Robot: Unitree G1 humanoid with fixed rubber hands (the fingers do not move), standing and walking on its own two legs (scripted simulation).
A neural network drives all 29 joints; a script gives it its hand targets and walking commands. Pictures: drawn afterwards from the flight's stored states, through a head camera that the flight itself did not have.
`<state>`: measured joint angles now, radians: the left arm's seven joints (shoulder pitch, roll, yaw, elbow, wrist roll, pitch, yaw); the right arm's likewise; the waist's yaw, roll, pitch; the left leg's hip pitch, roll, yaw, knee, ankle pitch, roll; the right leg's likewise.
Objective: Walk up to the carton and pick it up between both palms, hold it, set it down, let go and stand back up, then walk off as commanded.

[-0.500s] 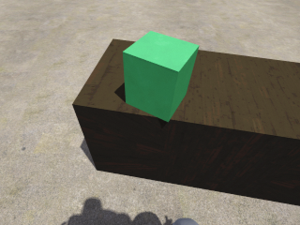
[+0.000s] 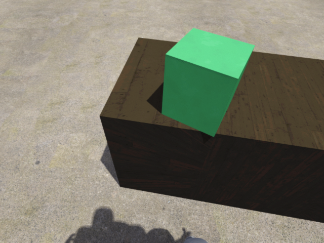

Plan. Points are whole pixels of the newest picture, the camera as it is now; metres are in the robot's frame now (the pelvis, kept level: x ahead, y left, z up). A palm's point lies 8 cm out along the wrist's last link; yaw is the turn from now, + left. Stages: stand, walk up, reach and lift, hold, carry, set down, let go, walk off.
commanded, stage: walk up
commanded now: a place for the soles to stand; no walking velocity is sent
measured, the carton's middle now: (203, 83) +0.61 -0.14 +0.04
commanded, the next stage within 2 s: none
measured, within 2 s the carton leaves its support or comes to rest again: neither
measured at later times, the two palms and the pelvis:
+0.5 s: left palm (80, 223) +0.20 +0.22 -0.09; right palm out of the picture +0.05 -0.41 -0.11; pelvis +0.07 -0.09 -0.01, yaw -9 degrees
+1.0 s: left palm (103, 226) +0.20 +0.16 -0.11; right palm out of the picture +0.04 -0.45 -0.08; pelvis +0.07 -0.12 +0.01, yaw -13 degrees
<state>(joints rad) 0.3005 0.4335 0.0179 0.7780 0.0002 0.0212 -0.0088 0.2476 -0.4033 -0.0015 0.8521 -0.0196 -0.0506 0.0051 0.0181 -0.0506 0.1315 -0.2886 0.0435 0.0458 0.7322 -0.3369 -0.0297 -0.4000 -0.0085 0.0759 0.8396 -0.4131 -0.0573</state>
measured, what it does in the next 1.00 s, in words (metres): steps to the right: right foot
